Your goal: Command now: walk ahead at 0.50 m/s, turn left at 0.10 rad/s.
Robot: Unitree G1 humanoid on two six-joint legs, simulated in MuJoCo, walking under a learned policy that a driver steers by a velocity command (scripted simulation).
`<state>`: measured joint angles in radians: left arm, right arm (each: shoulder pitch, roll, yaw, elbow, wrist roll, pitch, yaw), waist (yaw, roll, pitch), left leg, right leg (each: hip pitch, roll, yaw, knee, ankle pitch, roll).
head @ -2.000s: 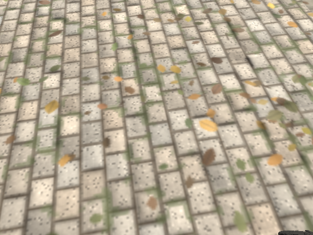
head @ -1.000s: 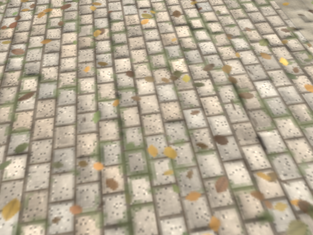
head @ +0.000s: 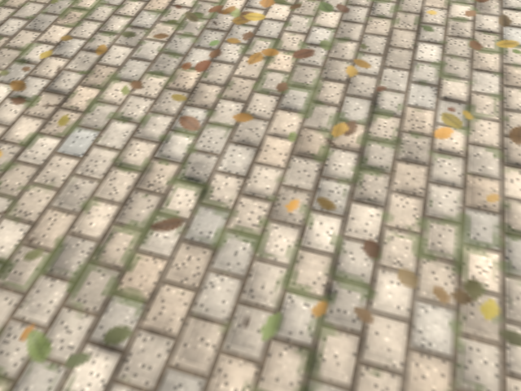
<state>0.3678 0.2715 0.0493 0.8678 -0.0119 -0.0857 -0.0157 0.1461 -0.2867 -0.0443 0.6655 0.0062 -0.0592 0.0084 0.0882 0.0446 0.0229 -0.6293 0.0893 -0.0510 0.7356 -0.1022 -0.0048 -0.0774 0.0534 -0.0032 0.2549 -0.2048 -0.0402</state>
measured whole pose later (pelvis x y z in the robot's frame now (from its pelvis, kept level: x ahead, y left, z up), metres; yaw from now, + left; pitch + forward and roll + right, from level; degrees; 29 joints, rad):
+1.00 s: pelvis +0.54 -0.01 +0.00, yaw +0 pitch +1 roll -1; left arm 0.33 0.27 0.05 0.89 0.00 -0.08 -0.02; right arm 0.15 -0.30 -0.05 0.78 0.00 -0.06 0.00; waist 0.06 0.04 0.02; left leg -0.65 0.13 -0.05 0.82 -0.08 -0.01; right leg -0.09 0.07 -0.04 0.24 -0.16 -0.07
